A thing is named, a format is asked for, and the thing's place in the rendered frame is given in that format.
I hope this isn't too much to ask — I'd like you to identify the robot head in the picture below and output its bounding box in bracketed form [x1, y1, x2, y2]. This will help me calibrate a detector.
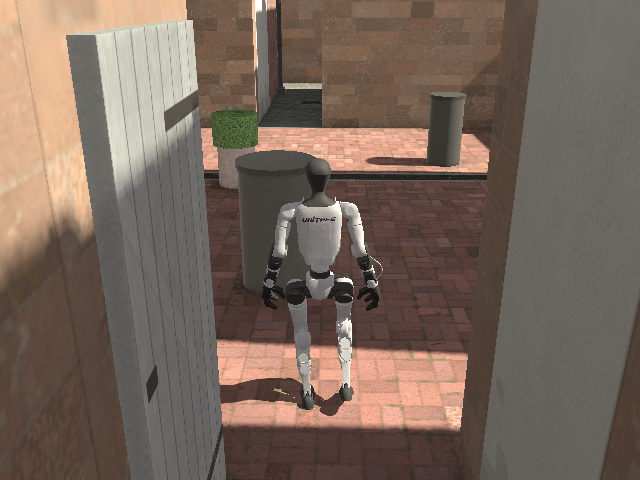
[302, 158, 336, 207]

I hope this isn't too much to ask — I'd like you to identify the right robot upper arm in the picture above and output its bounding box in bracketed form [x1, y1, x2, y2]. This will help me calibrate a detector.
[340, 201, 367, 258]

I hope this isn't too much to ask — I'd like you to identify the left robot upper arm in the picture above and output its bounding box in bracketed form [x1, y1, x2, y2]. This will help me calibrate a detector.
[272, 202, 298, 258]

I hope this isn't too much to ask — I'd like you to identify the right robot hand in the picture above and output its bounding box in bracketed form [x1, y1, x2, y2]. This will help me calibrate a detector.
[357, 285, 381, 311]

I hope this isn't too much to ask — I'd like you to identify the left robot hand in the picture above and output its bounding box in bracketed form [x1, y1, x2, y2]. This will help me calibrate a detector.
[261, 285, 285, 310]

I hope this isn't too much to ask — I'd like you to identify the robot right forearm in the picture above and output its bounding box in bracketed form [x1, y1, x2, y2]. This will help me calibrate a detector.
[357, 242, 378, 288]

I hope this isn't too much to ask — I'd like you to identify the robot right thigh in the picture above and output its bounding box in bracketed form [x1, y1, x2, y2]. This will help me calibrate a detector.
[333, 277, 354, 337]

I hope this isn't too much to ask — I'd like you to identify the robot left forearm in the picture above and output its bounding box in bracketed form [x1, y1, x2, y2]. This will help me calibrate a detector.
[263, 243, 283, 288]

